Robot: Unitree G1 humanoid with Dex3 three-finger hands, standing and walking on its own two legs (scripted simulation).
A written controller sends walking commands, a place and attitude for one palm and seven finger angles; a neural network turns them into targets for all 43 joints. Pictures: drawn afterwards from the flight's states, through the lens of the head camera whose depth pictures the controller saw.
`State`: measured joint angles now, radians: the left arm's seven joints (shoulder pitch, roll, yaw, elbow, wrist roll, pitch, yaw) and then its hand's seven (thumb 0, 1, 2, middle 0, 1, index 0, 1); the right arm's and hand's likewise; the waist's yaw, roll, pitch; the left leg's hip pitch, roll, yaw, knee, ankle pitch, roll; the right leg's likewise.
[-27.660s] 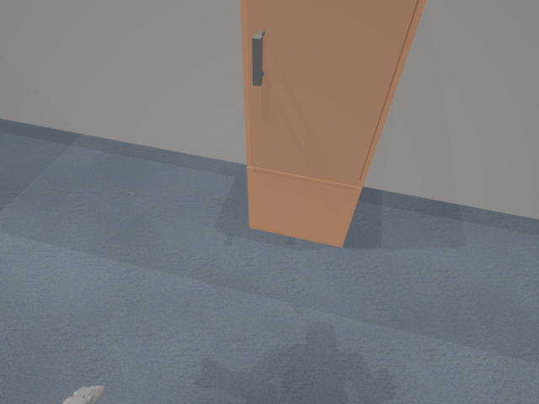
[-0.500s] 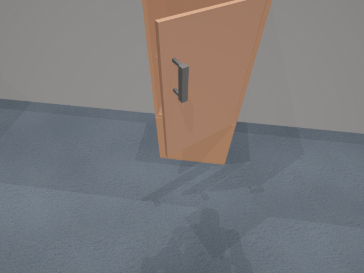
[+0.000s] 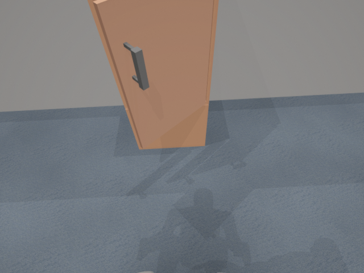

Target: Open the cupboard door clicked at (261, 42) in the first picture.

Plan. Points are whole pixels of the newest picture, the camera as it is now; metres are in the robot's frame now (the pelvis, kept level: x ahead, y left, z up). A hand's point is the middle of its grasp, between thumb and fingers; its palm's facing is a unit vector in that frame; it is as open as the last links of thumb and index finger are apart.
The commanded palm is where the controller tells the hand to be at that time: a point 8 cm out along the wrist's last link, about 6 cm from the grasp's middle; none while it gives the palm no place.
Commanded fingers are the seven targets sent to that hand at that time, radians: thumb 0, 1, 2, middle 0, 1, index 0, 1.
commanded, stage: walk to a spot facing it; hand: left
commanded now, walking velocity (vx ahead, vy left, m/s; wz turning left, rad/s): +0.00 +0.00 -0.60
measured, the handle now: (136, 66) +0.62 +0.18 +0.08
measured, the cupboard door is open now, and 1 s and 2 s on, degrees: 40 40 40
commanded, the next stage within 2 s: none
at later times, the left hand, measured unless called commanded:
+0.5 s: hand out of the picture +0.08 +0.21 -0.16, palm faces -0.18 -0.95 -0.25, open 7.4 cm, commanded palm none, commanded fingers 0.00 0.90 0.90 -0.20 -0.30 -0.20 -0.30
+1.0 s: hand (142, 244) +0.20 +0.13 -0.16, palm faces -0.57 -0.78 -0.27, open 7.4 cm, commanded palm none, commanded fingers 0.00 0.90 0.90 -0.20 -0.30 -0.20 -0.30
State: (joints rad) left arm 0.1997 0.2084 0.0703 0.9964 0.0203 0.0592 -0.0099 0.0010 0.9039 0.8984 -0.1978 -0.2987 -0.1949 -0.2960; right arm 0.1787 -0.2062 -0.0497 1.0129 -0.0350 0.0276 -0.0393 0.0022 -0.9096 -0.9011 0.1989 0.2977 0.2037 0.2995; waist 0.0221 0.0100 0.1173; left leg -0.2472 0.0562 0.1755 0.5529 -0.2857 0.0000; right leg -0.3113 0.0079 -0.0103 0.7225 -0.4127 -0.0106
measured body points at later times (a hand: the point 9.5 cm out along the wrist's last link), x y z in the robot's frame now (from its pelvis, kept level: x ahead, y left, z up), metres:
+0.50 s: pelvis +0.00 +0.02 +0.01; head +0.06 +0.01 +0.46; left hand +0.09 +0.26 -0.14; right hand +0.08 -0.26 -0.12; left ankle +0.04 +0.15 -0.71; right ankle +0.00 -0.09 -0.73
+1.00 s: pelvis +0.00 +0.02 +0.00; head +0.04 -0.02 +0.45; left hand +0.23 +0.17 -0.14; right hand -0.12 -0.24 -0.14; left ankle +0.06 +0.13 -0.67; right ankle -0.05 -0.10 -0.73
